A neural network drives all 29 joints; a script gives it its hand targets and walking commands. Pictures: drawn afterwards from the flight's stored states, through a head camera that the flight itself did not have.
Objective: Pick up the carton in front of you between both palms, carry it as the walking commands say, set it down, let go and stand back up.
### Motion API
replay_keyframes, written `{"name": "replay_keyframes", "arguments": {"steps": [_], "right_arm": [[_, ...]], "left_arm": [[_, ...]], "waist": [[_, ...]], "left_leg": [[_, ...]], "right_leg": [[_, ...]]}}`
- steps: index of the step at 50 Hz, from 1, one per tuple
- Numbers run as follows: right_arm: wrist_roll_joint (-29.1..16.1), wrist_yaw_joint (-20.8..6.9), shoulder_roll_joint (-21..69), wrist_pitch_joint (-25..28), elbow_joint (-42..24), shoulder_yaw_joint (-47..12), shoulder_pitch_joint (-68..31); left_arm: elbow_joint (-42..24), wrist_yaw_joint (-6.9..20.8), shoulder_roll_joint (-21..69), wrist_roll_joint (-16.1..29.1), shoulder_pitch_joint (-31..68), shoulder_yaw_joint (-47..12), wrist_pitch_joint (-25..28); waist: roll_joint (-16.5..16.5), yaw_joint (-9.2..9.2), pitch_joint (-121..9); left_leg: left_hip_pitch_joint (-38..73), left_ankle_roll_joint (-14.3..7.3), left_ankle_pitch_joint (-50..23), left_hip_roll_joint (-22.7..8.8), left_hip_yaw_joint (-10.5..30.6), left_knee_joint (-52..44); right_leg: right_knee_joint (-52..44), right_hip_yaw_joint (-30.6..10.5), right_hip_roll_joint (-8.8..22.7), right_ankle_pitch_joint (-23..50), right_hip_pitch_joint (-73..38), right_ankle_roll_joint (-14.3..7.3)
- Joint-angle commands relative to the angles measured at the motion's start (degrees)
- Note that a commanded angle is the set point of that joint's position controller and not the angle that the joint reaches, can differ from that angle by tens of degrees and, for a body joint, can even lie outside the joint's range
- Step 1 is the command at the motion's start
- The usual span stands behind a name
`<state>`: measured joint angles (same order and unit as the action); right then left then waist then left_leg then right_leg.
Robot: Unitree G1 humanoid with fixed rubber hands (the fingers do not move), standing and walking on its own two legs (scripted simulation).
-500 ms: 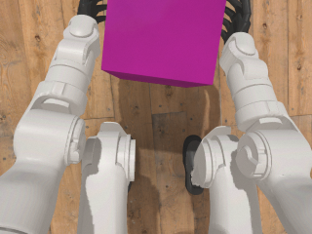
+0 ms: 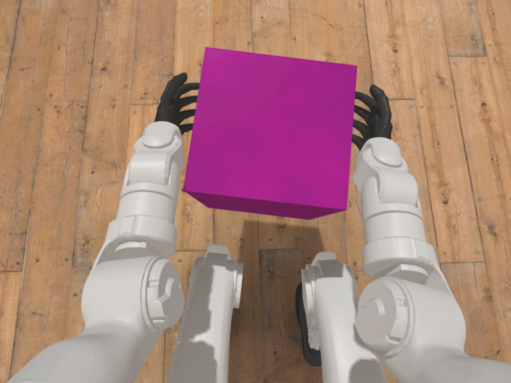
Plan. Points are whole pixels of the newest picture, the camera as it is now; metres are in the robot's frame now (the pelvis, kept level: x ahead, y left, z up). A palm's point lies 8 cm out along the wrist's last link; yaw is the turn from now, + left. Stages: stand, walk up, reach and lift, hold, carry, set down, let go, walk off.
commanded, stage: reach and lift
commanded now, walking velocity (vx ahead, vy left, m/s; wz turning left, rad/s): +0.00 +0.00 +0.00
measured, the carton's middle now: (267, 151) +0.48 +0.03 -0.14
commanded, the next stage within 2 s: none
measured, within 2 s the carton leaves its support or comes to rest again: neither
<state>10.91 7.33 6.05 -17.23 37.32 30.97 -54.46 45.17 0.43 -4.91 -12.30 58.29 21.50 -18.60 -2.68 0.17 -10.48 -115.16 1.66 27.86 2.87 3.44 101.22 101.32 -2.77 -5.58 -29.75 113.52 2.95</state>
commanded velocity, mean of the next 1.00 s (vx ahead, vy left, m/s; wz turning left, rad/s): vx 0.00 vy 0.00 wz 0.00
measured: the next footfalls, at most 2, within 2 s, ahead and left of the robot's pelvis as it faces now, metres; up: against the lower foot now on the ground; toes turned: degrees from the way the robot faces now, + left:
none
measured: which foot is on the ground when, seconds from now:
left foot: down 0.00-1.00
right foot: down 0.00-1.00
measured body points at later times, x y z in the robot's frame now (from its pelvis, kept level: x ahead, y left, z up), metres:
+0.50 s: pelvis +0.04 +0.00 +0.13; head +0.19 +0.02 +0.56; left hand +0.45 +0.17 +0.09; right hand +0.45 -0.13 +0.10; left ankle +0.11 +0.12 -0.46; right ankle +0.11 -0.13 -0.46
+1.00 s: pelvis +0.09 +0.00 +0.26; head +0.12 +0.01 +0.71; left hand +0.41 +0.16 +0.24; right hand +0.42 -0.14 +0.25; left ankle +0.11 +0.12 -0.46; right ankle +0.11 -0.13 -0.46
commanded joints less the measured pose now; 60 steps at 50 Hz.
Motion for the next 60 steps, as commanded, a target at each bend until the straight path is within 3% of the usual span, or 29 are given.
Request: {"name": "replay_keyframes", "arguments": {"steps": [1,11,26,40,52,56,60], "right_arm": [[-7.58,-13.94,58.20,-0.42,2.71,-33.79,-35.02],[-10.22,-14.21,61.22,-1.39,-1.30,-41.88,-25.75],[-7.14,-15.90,61.73,-1.08,0.85,-40.97,-9.57],[-5.96,-17.74,61.08,-2.15,-2.02,-44.53,4.63],[-7.16,-19.87,60.65,-9.25,-7.99,-47.46,14.70],[-7.73,-20.47,60.12,-12.83,-10.61,-47.85,15.81],[-6.34,-21.13,58.62,-15.70,-10.12,-44.55,15.52]], "left_arm": [[-2.34,13.53,60.68,8.35,30.16,-26.00,0.59],[-7.11,13.09,64.26,10.59,21.47,-31.75,-0.31],[-8.07,12.11,67.43,8.48,7.31,-32.21,0.25],[-13.44,11.69,68.78,7.81,-5.90,-36.23,-0.50],[-21.73,12.20,68.28,9.57,-14.70,-40.27,-7.61],[-24.40,12.46,68.20,9.83,-16.46,-40.16,-11.16],[-23.47,12.90,67.02,8.22,-16.74,-36.40,-14.10]], "waist": [[3.96,1.87,-54.91],[3.03,1.97,-52.33],[3.96,0.63,-37.95],[3.42,0.24,-26.51],[2.77,-0.01,-14.33],[2.66,0.17,-8.72],[2.39,0.12,-1.60]], "left_leg": [[38.32,-1.38,-9.24,5.98,-6.72,-13.04],[49.03,-1.17,-12.13,6.39,-5.64,-20.75],[66.66,-1.58,-14.56,5.50,-1.96,-37.49],[87.73,-1.87,-23.41,3.83,1.06,-55.24],[105.00,-1.66,-30.02,2.44,1.34,-70.69],[108.57,-1.75,-28.76,2.09,1.18,-75.37],[109.39,-1.97,-23.12,1.87,0.92,-78.73]], "right_leg": [[-12.67,6.55,-6.26,7.77,-27.88,-0.64],[-21.49,5.08,-5.95,9.73,-38.40,-0.34],[-38.29,1.41,-4.27,12.10,-54.52,-1.70],[-55.96,-1.69,-1.97,21.72,-76.14,-2.72],[-71.62,-2.43,-0.29,29.91,-96.28,-2.73],[-76.48,-2.57,0.15,29.52,-101.28,-2.66],[-79.79,-2.38,0.62,24.31,-102.42,-2.96]]}}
